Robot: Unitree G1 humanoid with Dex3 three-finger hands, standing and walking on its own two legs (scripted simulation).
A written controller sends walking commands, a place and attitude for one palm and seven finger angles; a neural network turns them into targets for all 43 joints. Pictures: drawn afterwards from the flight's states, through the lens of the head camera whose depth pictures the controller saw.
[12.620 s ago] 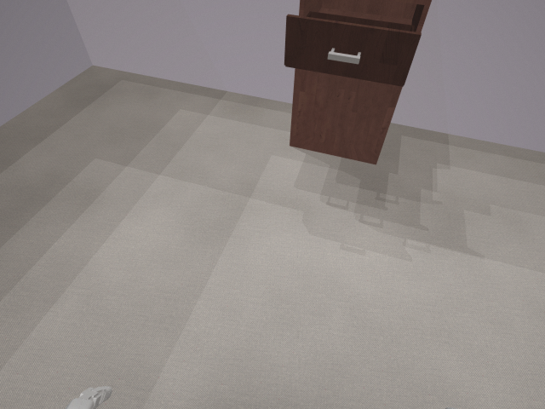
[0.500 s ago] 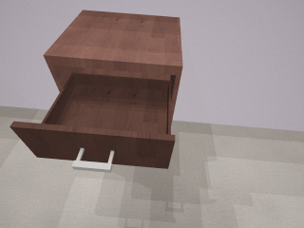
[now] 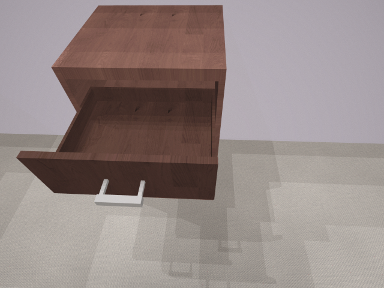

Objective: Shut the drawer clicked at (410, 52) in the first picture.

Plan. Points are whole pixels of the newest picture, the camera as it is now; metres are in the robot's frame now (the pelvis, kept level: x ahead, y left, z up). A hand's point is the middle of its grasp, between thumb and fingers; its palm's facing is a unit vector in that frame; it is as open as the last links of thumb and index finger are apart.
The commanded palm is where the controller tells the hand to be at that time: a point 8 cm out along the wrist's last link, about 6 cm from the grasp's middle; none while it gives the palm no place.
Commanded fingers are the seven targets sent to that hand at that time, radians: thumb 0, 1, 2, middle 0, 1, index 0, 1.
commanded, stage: come to a stop and stand still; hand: left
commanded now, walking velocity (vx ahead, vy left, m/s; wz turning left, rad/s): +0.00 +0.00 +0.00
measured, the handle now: (121, 192) +0.33 +0.20 -0.05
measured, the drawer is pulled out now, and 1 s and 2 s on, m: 0.29 0.29 0.29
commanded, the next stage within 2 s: look again from close up in 0.34 s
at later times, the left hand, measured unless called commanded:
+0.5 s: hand out of the picture +0.03 +0.19 -0.17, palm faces +0.01 -0.98 -0.22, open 7.3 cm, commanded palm none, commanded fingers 0.00 0.90 0.90 -0.20 -0.30 -0.20 -0.30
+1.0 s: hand out of the picture +0.00 +0.20 -0.17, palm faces +0.03 -0.98 -0.20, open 7.3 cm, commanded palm none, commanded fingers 0.00 0.90 0.90 -0.20 -0.30 -0.20 -0.30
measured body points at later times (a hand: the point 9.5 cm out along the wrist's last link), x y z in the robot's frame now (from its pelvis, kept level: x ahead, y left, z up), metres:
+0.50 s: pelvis +0.00 +0.01 +0.00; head +0.03 +0.00 +0.45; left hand +0.03 +0.24 -0.15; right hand +0.03 -0.22 -0.16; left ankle +0.01 +0.12 -0.73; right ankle -0.06 -0.09 -0.74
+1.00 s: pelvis +0.01 +0.02 +0.00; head +0.03 +0.02 +0.45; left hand +0.00 +0.25 -0.15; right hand +0.03 -0.21 -0.16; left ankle +0.01 +0.12 -0.74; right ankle -0.05 -0.09 -0.74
